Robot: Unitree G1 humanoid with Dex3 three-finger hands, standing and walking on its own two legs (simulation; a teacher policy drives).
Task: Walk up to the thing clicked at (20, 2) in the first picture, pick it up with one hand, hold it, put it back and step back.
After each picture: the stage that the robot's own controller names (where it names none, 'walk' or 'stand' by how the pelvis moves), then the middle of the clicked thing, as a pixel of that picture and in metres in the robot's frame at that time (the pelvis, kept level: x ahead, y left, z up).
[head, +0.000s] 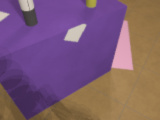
stand; (26, 3) +0.81 +0.32 +0.07
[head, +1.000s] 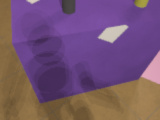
walk; out of the picture +0.78 +0.15 +0.09
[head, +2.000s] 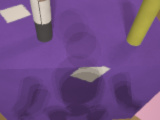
walk; (41, 13) +0.59 +0.20 +0.11
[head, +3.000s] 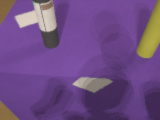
stand; (47, 21) +0.58 +0.17 +0.10
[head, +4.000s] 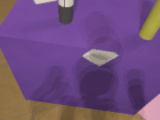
walk; out of the picture +0.73 +0.09 +0.09
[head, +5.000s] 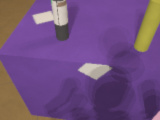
stand; (60, 16) +0.71 +0.14 +0.08
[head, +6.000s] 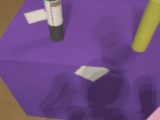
stand; (54, 17) +0.67 +0.15 +0.07
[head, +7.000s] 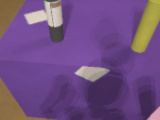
stand; (54, 17) +0.67 +0.15 +0.07
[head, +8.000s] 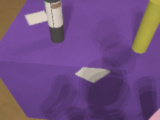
stand; (55, 18) +0.67 +0.14 +0.07
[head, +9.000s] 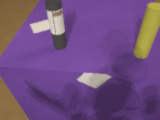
rise first; (57, 26) +0.66 +0.16 +0.07
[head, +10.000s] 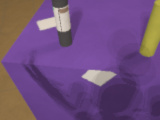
go down; (63, 23) +0.68 +0.14 +0.08
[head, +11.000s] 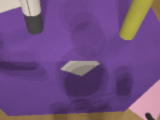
go down; (30, 4) +0.64 +0.16 +0.10
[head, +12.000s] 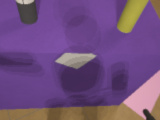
close in; out of the picture +0.66 +0.16 +0.12
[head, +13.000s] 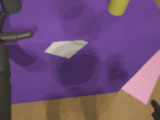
close; out of the picture +0.67 +0.19 +0.14
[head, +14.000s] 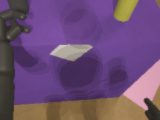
close; out of the picture +0.67 +0.18 +0.14
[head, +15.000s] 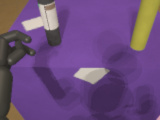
lift; (50, 21) +0.66 +0.16 +0.11
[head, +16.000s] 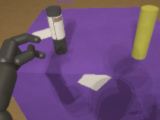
hold; (57, 31) +0.68 +0.15 +0.09
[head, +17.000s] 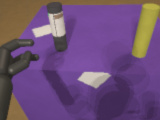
hold; (58, 28) +0.69 +0.16 +0.09
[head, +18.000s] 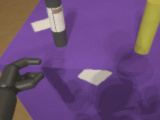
hold; (57, 23) +0.68 +0.16 +0.09
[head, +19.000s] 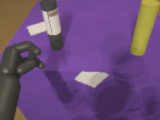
crouch; (53, 26) +0.67 +0.16 +0.09
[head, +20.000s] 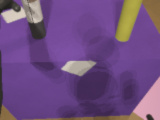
crouch; (33, 13) +0.69 +0.16 +0.08
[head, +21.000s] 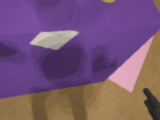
lower; out of the picture +0.67 +0.20 +0.16
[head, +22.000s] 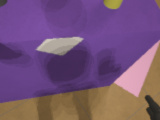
lower; out of the picture +0.66 +0.19 +0.15
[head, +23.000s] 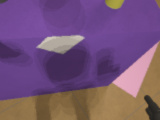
lower; out of the picture +0.66 +0.19 +0.15
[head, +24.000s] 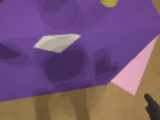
lower; out of the picture +0.67 +0.19 +0.15
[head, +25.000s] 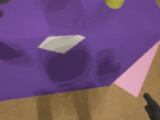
draw back; out of the picture +0.67 +0.19 +0.15
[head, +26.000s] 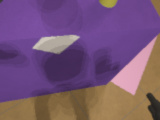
withdraw; out of the picture +0.66 +0.20 +0.15
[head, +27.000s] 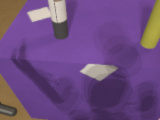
sink last; (58, 13) +0.66 +0.16 +0.11
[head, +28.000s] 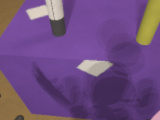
stand; (55, 10) +0.68 +0.17 +0.10
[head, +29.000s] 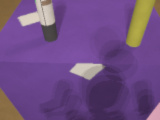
stand; (46, 16) +0.68 +0.18 +0.11
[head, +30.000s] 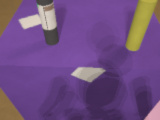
stand; (48, 21) +0.67 +0.18 +0.07
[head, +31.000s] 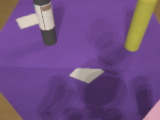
stand; (46, 21) +0.66 +0.18 +0.07
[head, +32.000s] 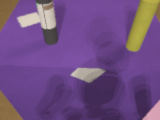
stand; (47, 20) +0.66 +0.17 +0.07
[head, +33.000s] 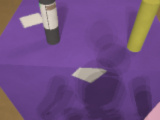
stand; (50, 20) +0.67 +0.17 +0.07
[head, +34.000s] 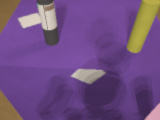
walk; (48, 20) +0.66 +0.17 +0.07
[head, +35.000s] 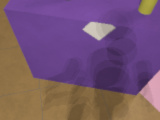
walk; out of the picture +0.87 +0.09 +0.10
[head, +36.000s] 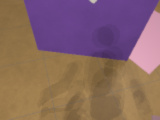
walk; out of the picture +1.22 +0.13 +0.09
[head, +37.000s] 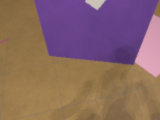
stand; out of the picture +1.31 +0.13 +0.08
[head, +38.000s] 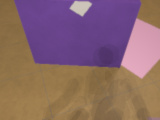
stand; out of the picture +1.27 +0.18 +0.07
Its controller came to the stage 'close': yes
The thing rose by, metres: 0.00
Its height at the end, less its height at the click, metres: +0.00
